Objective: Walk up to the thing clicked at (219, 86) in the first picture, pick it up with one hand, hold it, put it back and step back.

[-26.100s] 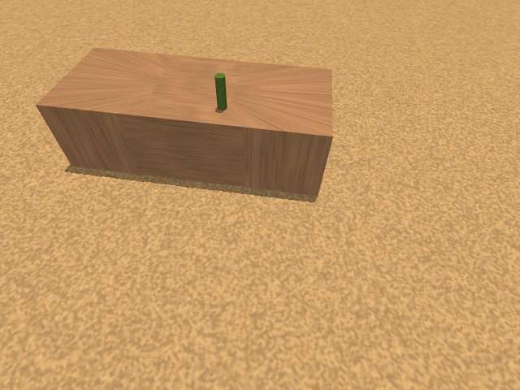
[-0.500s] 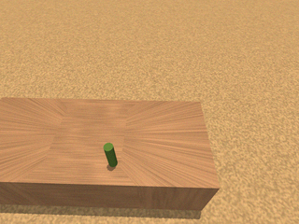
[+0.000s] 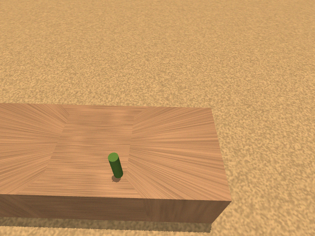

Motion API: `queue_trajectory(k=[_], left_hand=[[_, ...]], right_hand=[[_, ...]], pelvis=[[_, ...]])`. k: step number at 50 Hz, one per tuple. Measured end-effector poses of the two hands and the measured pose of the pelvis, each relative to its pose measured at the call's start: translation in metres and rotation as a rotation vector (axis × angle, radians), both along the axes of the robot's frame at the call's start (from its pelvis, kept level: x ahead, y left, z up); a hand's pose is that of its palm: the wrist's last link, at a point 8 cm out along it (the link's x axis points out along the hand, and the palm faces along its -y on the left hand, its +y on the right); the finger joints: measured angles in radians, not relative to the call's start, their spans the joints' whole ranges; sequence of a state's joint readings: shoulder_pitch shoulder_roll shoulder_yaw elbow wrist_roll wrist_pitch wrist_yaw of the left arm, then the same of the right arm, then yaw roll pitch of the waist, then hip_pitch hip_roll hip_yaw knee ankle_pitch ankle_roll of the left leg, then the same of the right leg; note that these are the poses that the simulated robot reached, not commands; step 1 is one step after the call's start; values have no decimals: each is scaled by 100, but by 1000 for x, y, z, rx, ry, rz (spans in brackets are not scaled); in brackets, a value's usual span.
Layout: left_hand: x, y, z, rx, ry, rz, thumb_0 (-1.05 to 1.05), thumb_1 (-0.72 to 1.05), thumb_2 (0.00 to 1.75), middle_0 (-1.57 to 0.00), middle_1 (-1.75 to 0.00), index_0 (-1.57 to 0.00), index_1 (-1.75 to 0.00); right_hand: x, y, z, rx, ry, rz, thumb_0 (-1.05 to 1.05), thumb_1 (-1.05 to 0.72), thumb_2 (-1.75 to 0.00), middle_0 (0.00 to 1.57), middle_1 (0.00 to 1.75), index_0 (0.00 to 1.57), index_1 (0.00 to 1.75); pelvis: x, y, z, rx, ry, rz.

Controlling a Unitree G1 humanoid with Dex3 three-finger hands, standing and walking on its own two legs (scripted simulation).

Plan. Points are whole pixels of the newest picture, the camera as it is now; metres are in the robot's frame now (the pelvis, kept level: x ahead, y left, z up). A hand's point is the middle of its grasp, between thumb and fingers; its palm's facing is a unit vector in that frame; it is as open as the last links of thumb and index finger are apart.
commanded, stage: stand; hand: left
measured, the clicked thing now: (116, 166) +0.46 +0.19 -0.31
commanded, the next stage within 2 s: none
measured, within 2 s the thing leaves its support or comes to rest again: neither
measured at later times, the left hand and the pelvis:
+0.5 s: hand out of the picture +0.06 +0.25 -0.16, palm faces -0.04 -0.94 -0.34, open 7.5 cm; pelvis +0.00 +0.00 +0.00, yaw +0 degrees
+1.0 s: hand out of the picture +0.07 +0.25 -0.16, palm faces -0.04 -0.94 -0.34, open 7.4 cm; pelvis +0.00 +0.00 +0.00, yaw +0 degrees
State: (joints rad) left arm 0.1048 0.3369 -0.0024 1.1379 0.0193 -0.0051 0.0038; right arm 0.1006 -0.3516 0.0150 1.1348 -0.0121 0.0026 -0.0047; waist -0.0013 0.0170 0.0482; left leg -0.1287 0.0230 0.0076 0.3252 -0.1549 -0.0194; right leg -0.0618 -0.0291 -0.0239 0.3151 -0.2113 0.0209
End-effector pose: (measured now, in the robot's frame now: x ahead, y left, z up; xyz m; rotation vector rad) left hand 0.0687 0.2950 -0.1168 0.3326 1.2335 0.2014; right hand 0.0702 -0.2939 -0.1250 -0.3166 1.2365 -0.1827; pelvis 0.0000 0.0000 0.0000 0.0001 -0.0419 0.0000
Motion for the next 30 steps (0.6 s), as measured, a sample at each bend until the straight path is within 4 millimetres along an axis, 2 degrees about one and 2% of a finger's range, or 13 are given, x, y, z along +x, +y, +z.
queue_trajectory(k=[6,10,13,19,30], left_hand=[[-3,-1,-1,-3,3,2,0,35,76,-20,-28,-20,-28],[-5,-1,-2,-6,9,1,0,60,83,-20,-29,-20,-29],[-7,-2,-2,-8,14,3,0,73,86,-21,-30,-20,-29],[-9,-2,-3,-12,20,3,0,85,89,-21,-30,-20,-30],[-6,-2,-3,-13,19,0,0,89,90,-21,-30,-20,-30]], right_hand=[[-1,0,0,2,-2,-1,0,-91,-90,20,30,21,30],[-3,-1,1,2,1,-4,0,-91,-90,20,30,21,30],[-5,-2,1,1,6,-5,0,-91,-90,20,30,21,30],[-8,-2,1,-1,17,-8,0,-91,-90,20,30,21,30],[-8,-2,1,0,22,-9,0,-91,-90,20,30,21,30]], pelvis=[[-1,-1,0,0,-2,1],[-1,-1,0,-1,-1,0],[-1,-1,0,-1,0,0],[-2,-1,0,-1,1,0],[1,-1,0,-1,3,-2]])
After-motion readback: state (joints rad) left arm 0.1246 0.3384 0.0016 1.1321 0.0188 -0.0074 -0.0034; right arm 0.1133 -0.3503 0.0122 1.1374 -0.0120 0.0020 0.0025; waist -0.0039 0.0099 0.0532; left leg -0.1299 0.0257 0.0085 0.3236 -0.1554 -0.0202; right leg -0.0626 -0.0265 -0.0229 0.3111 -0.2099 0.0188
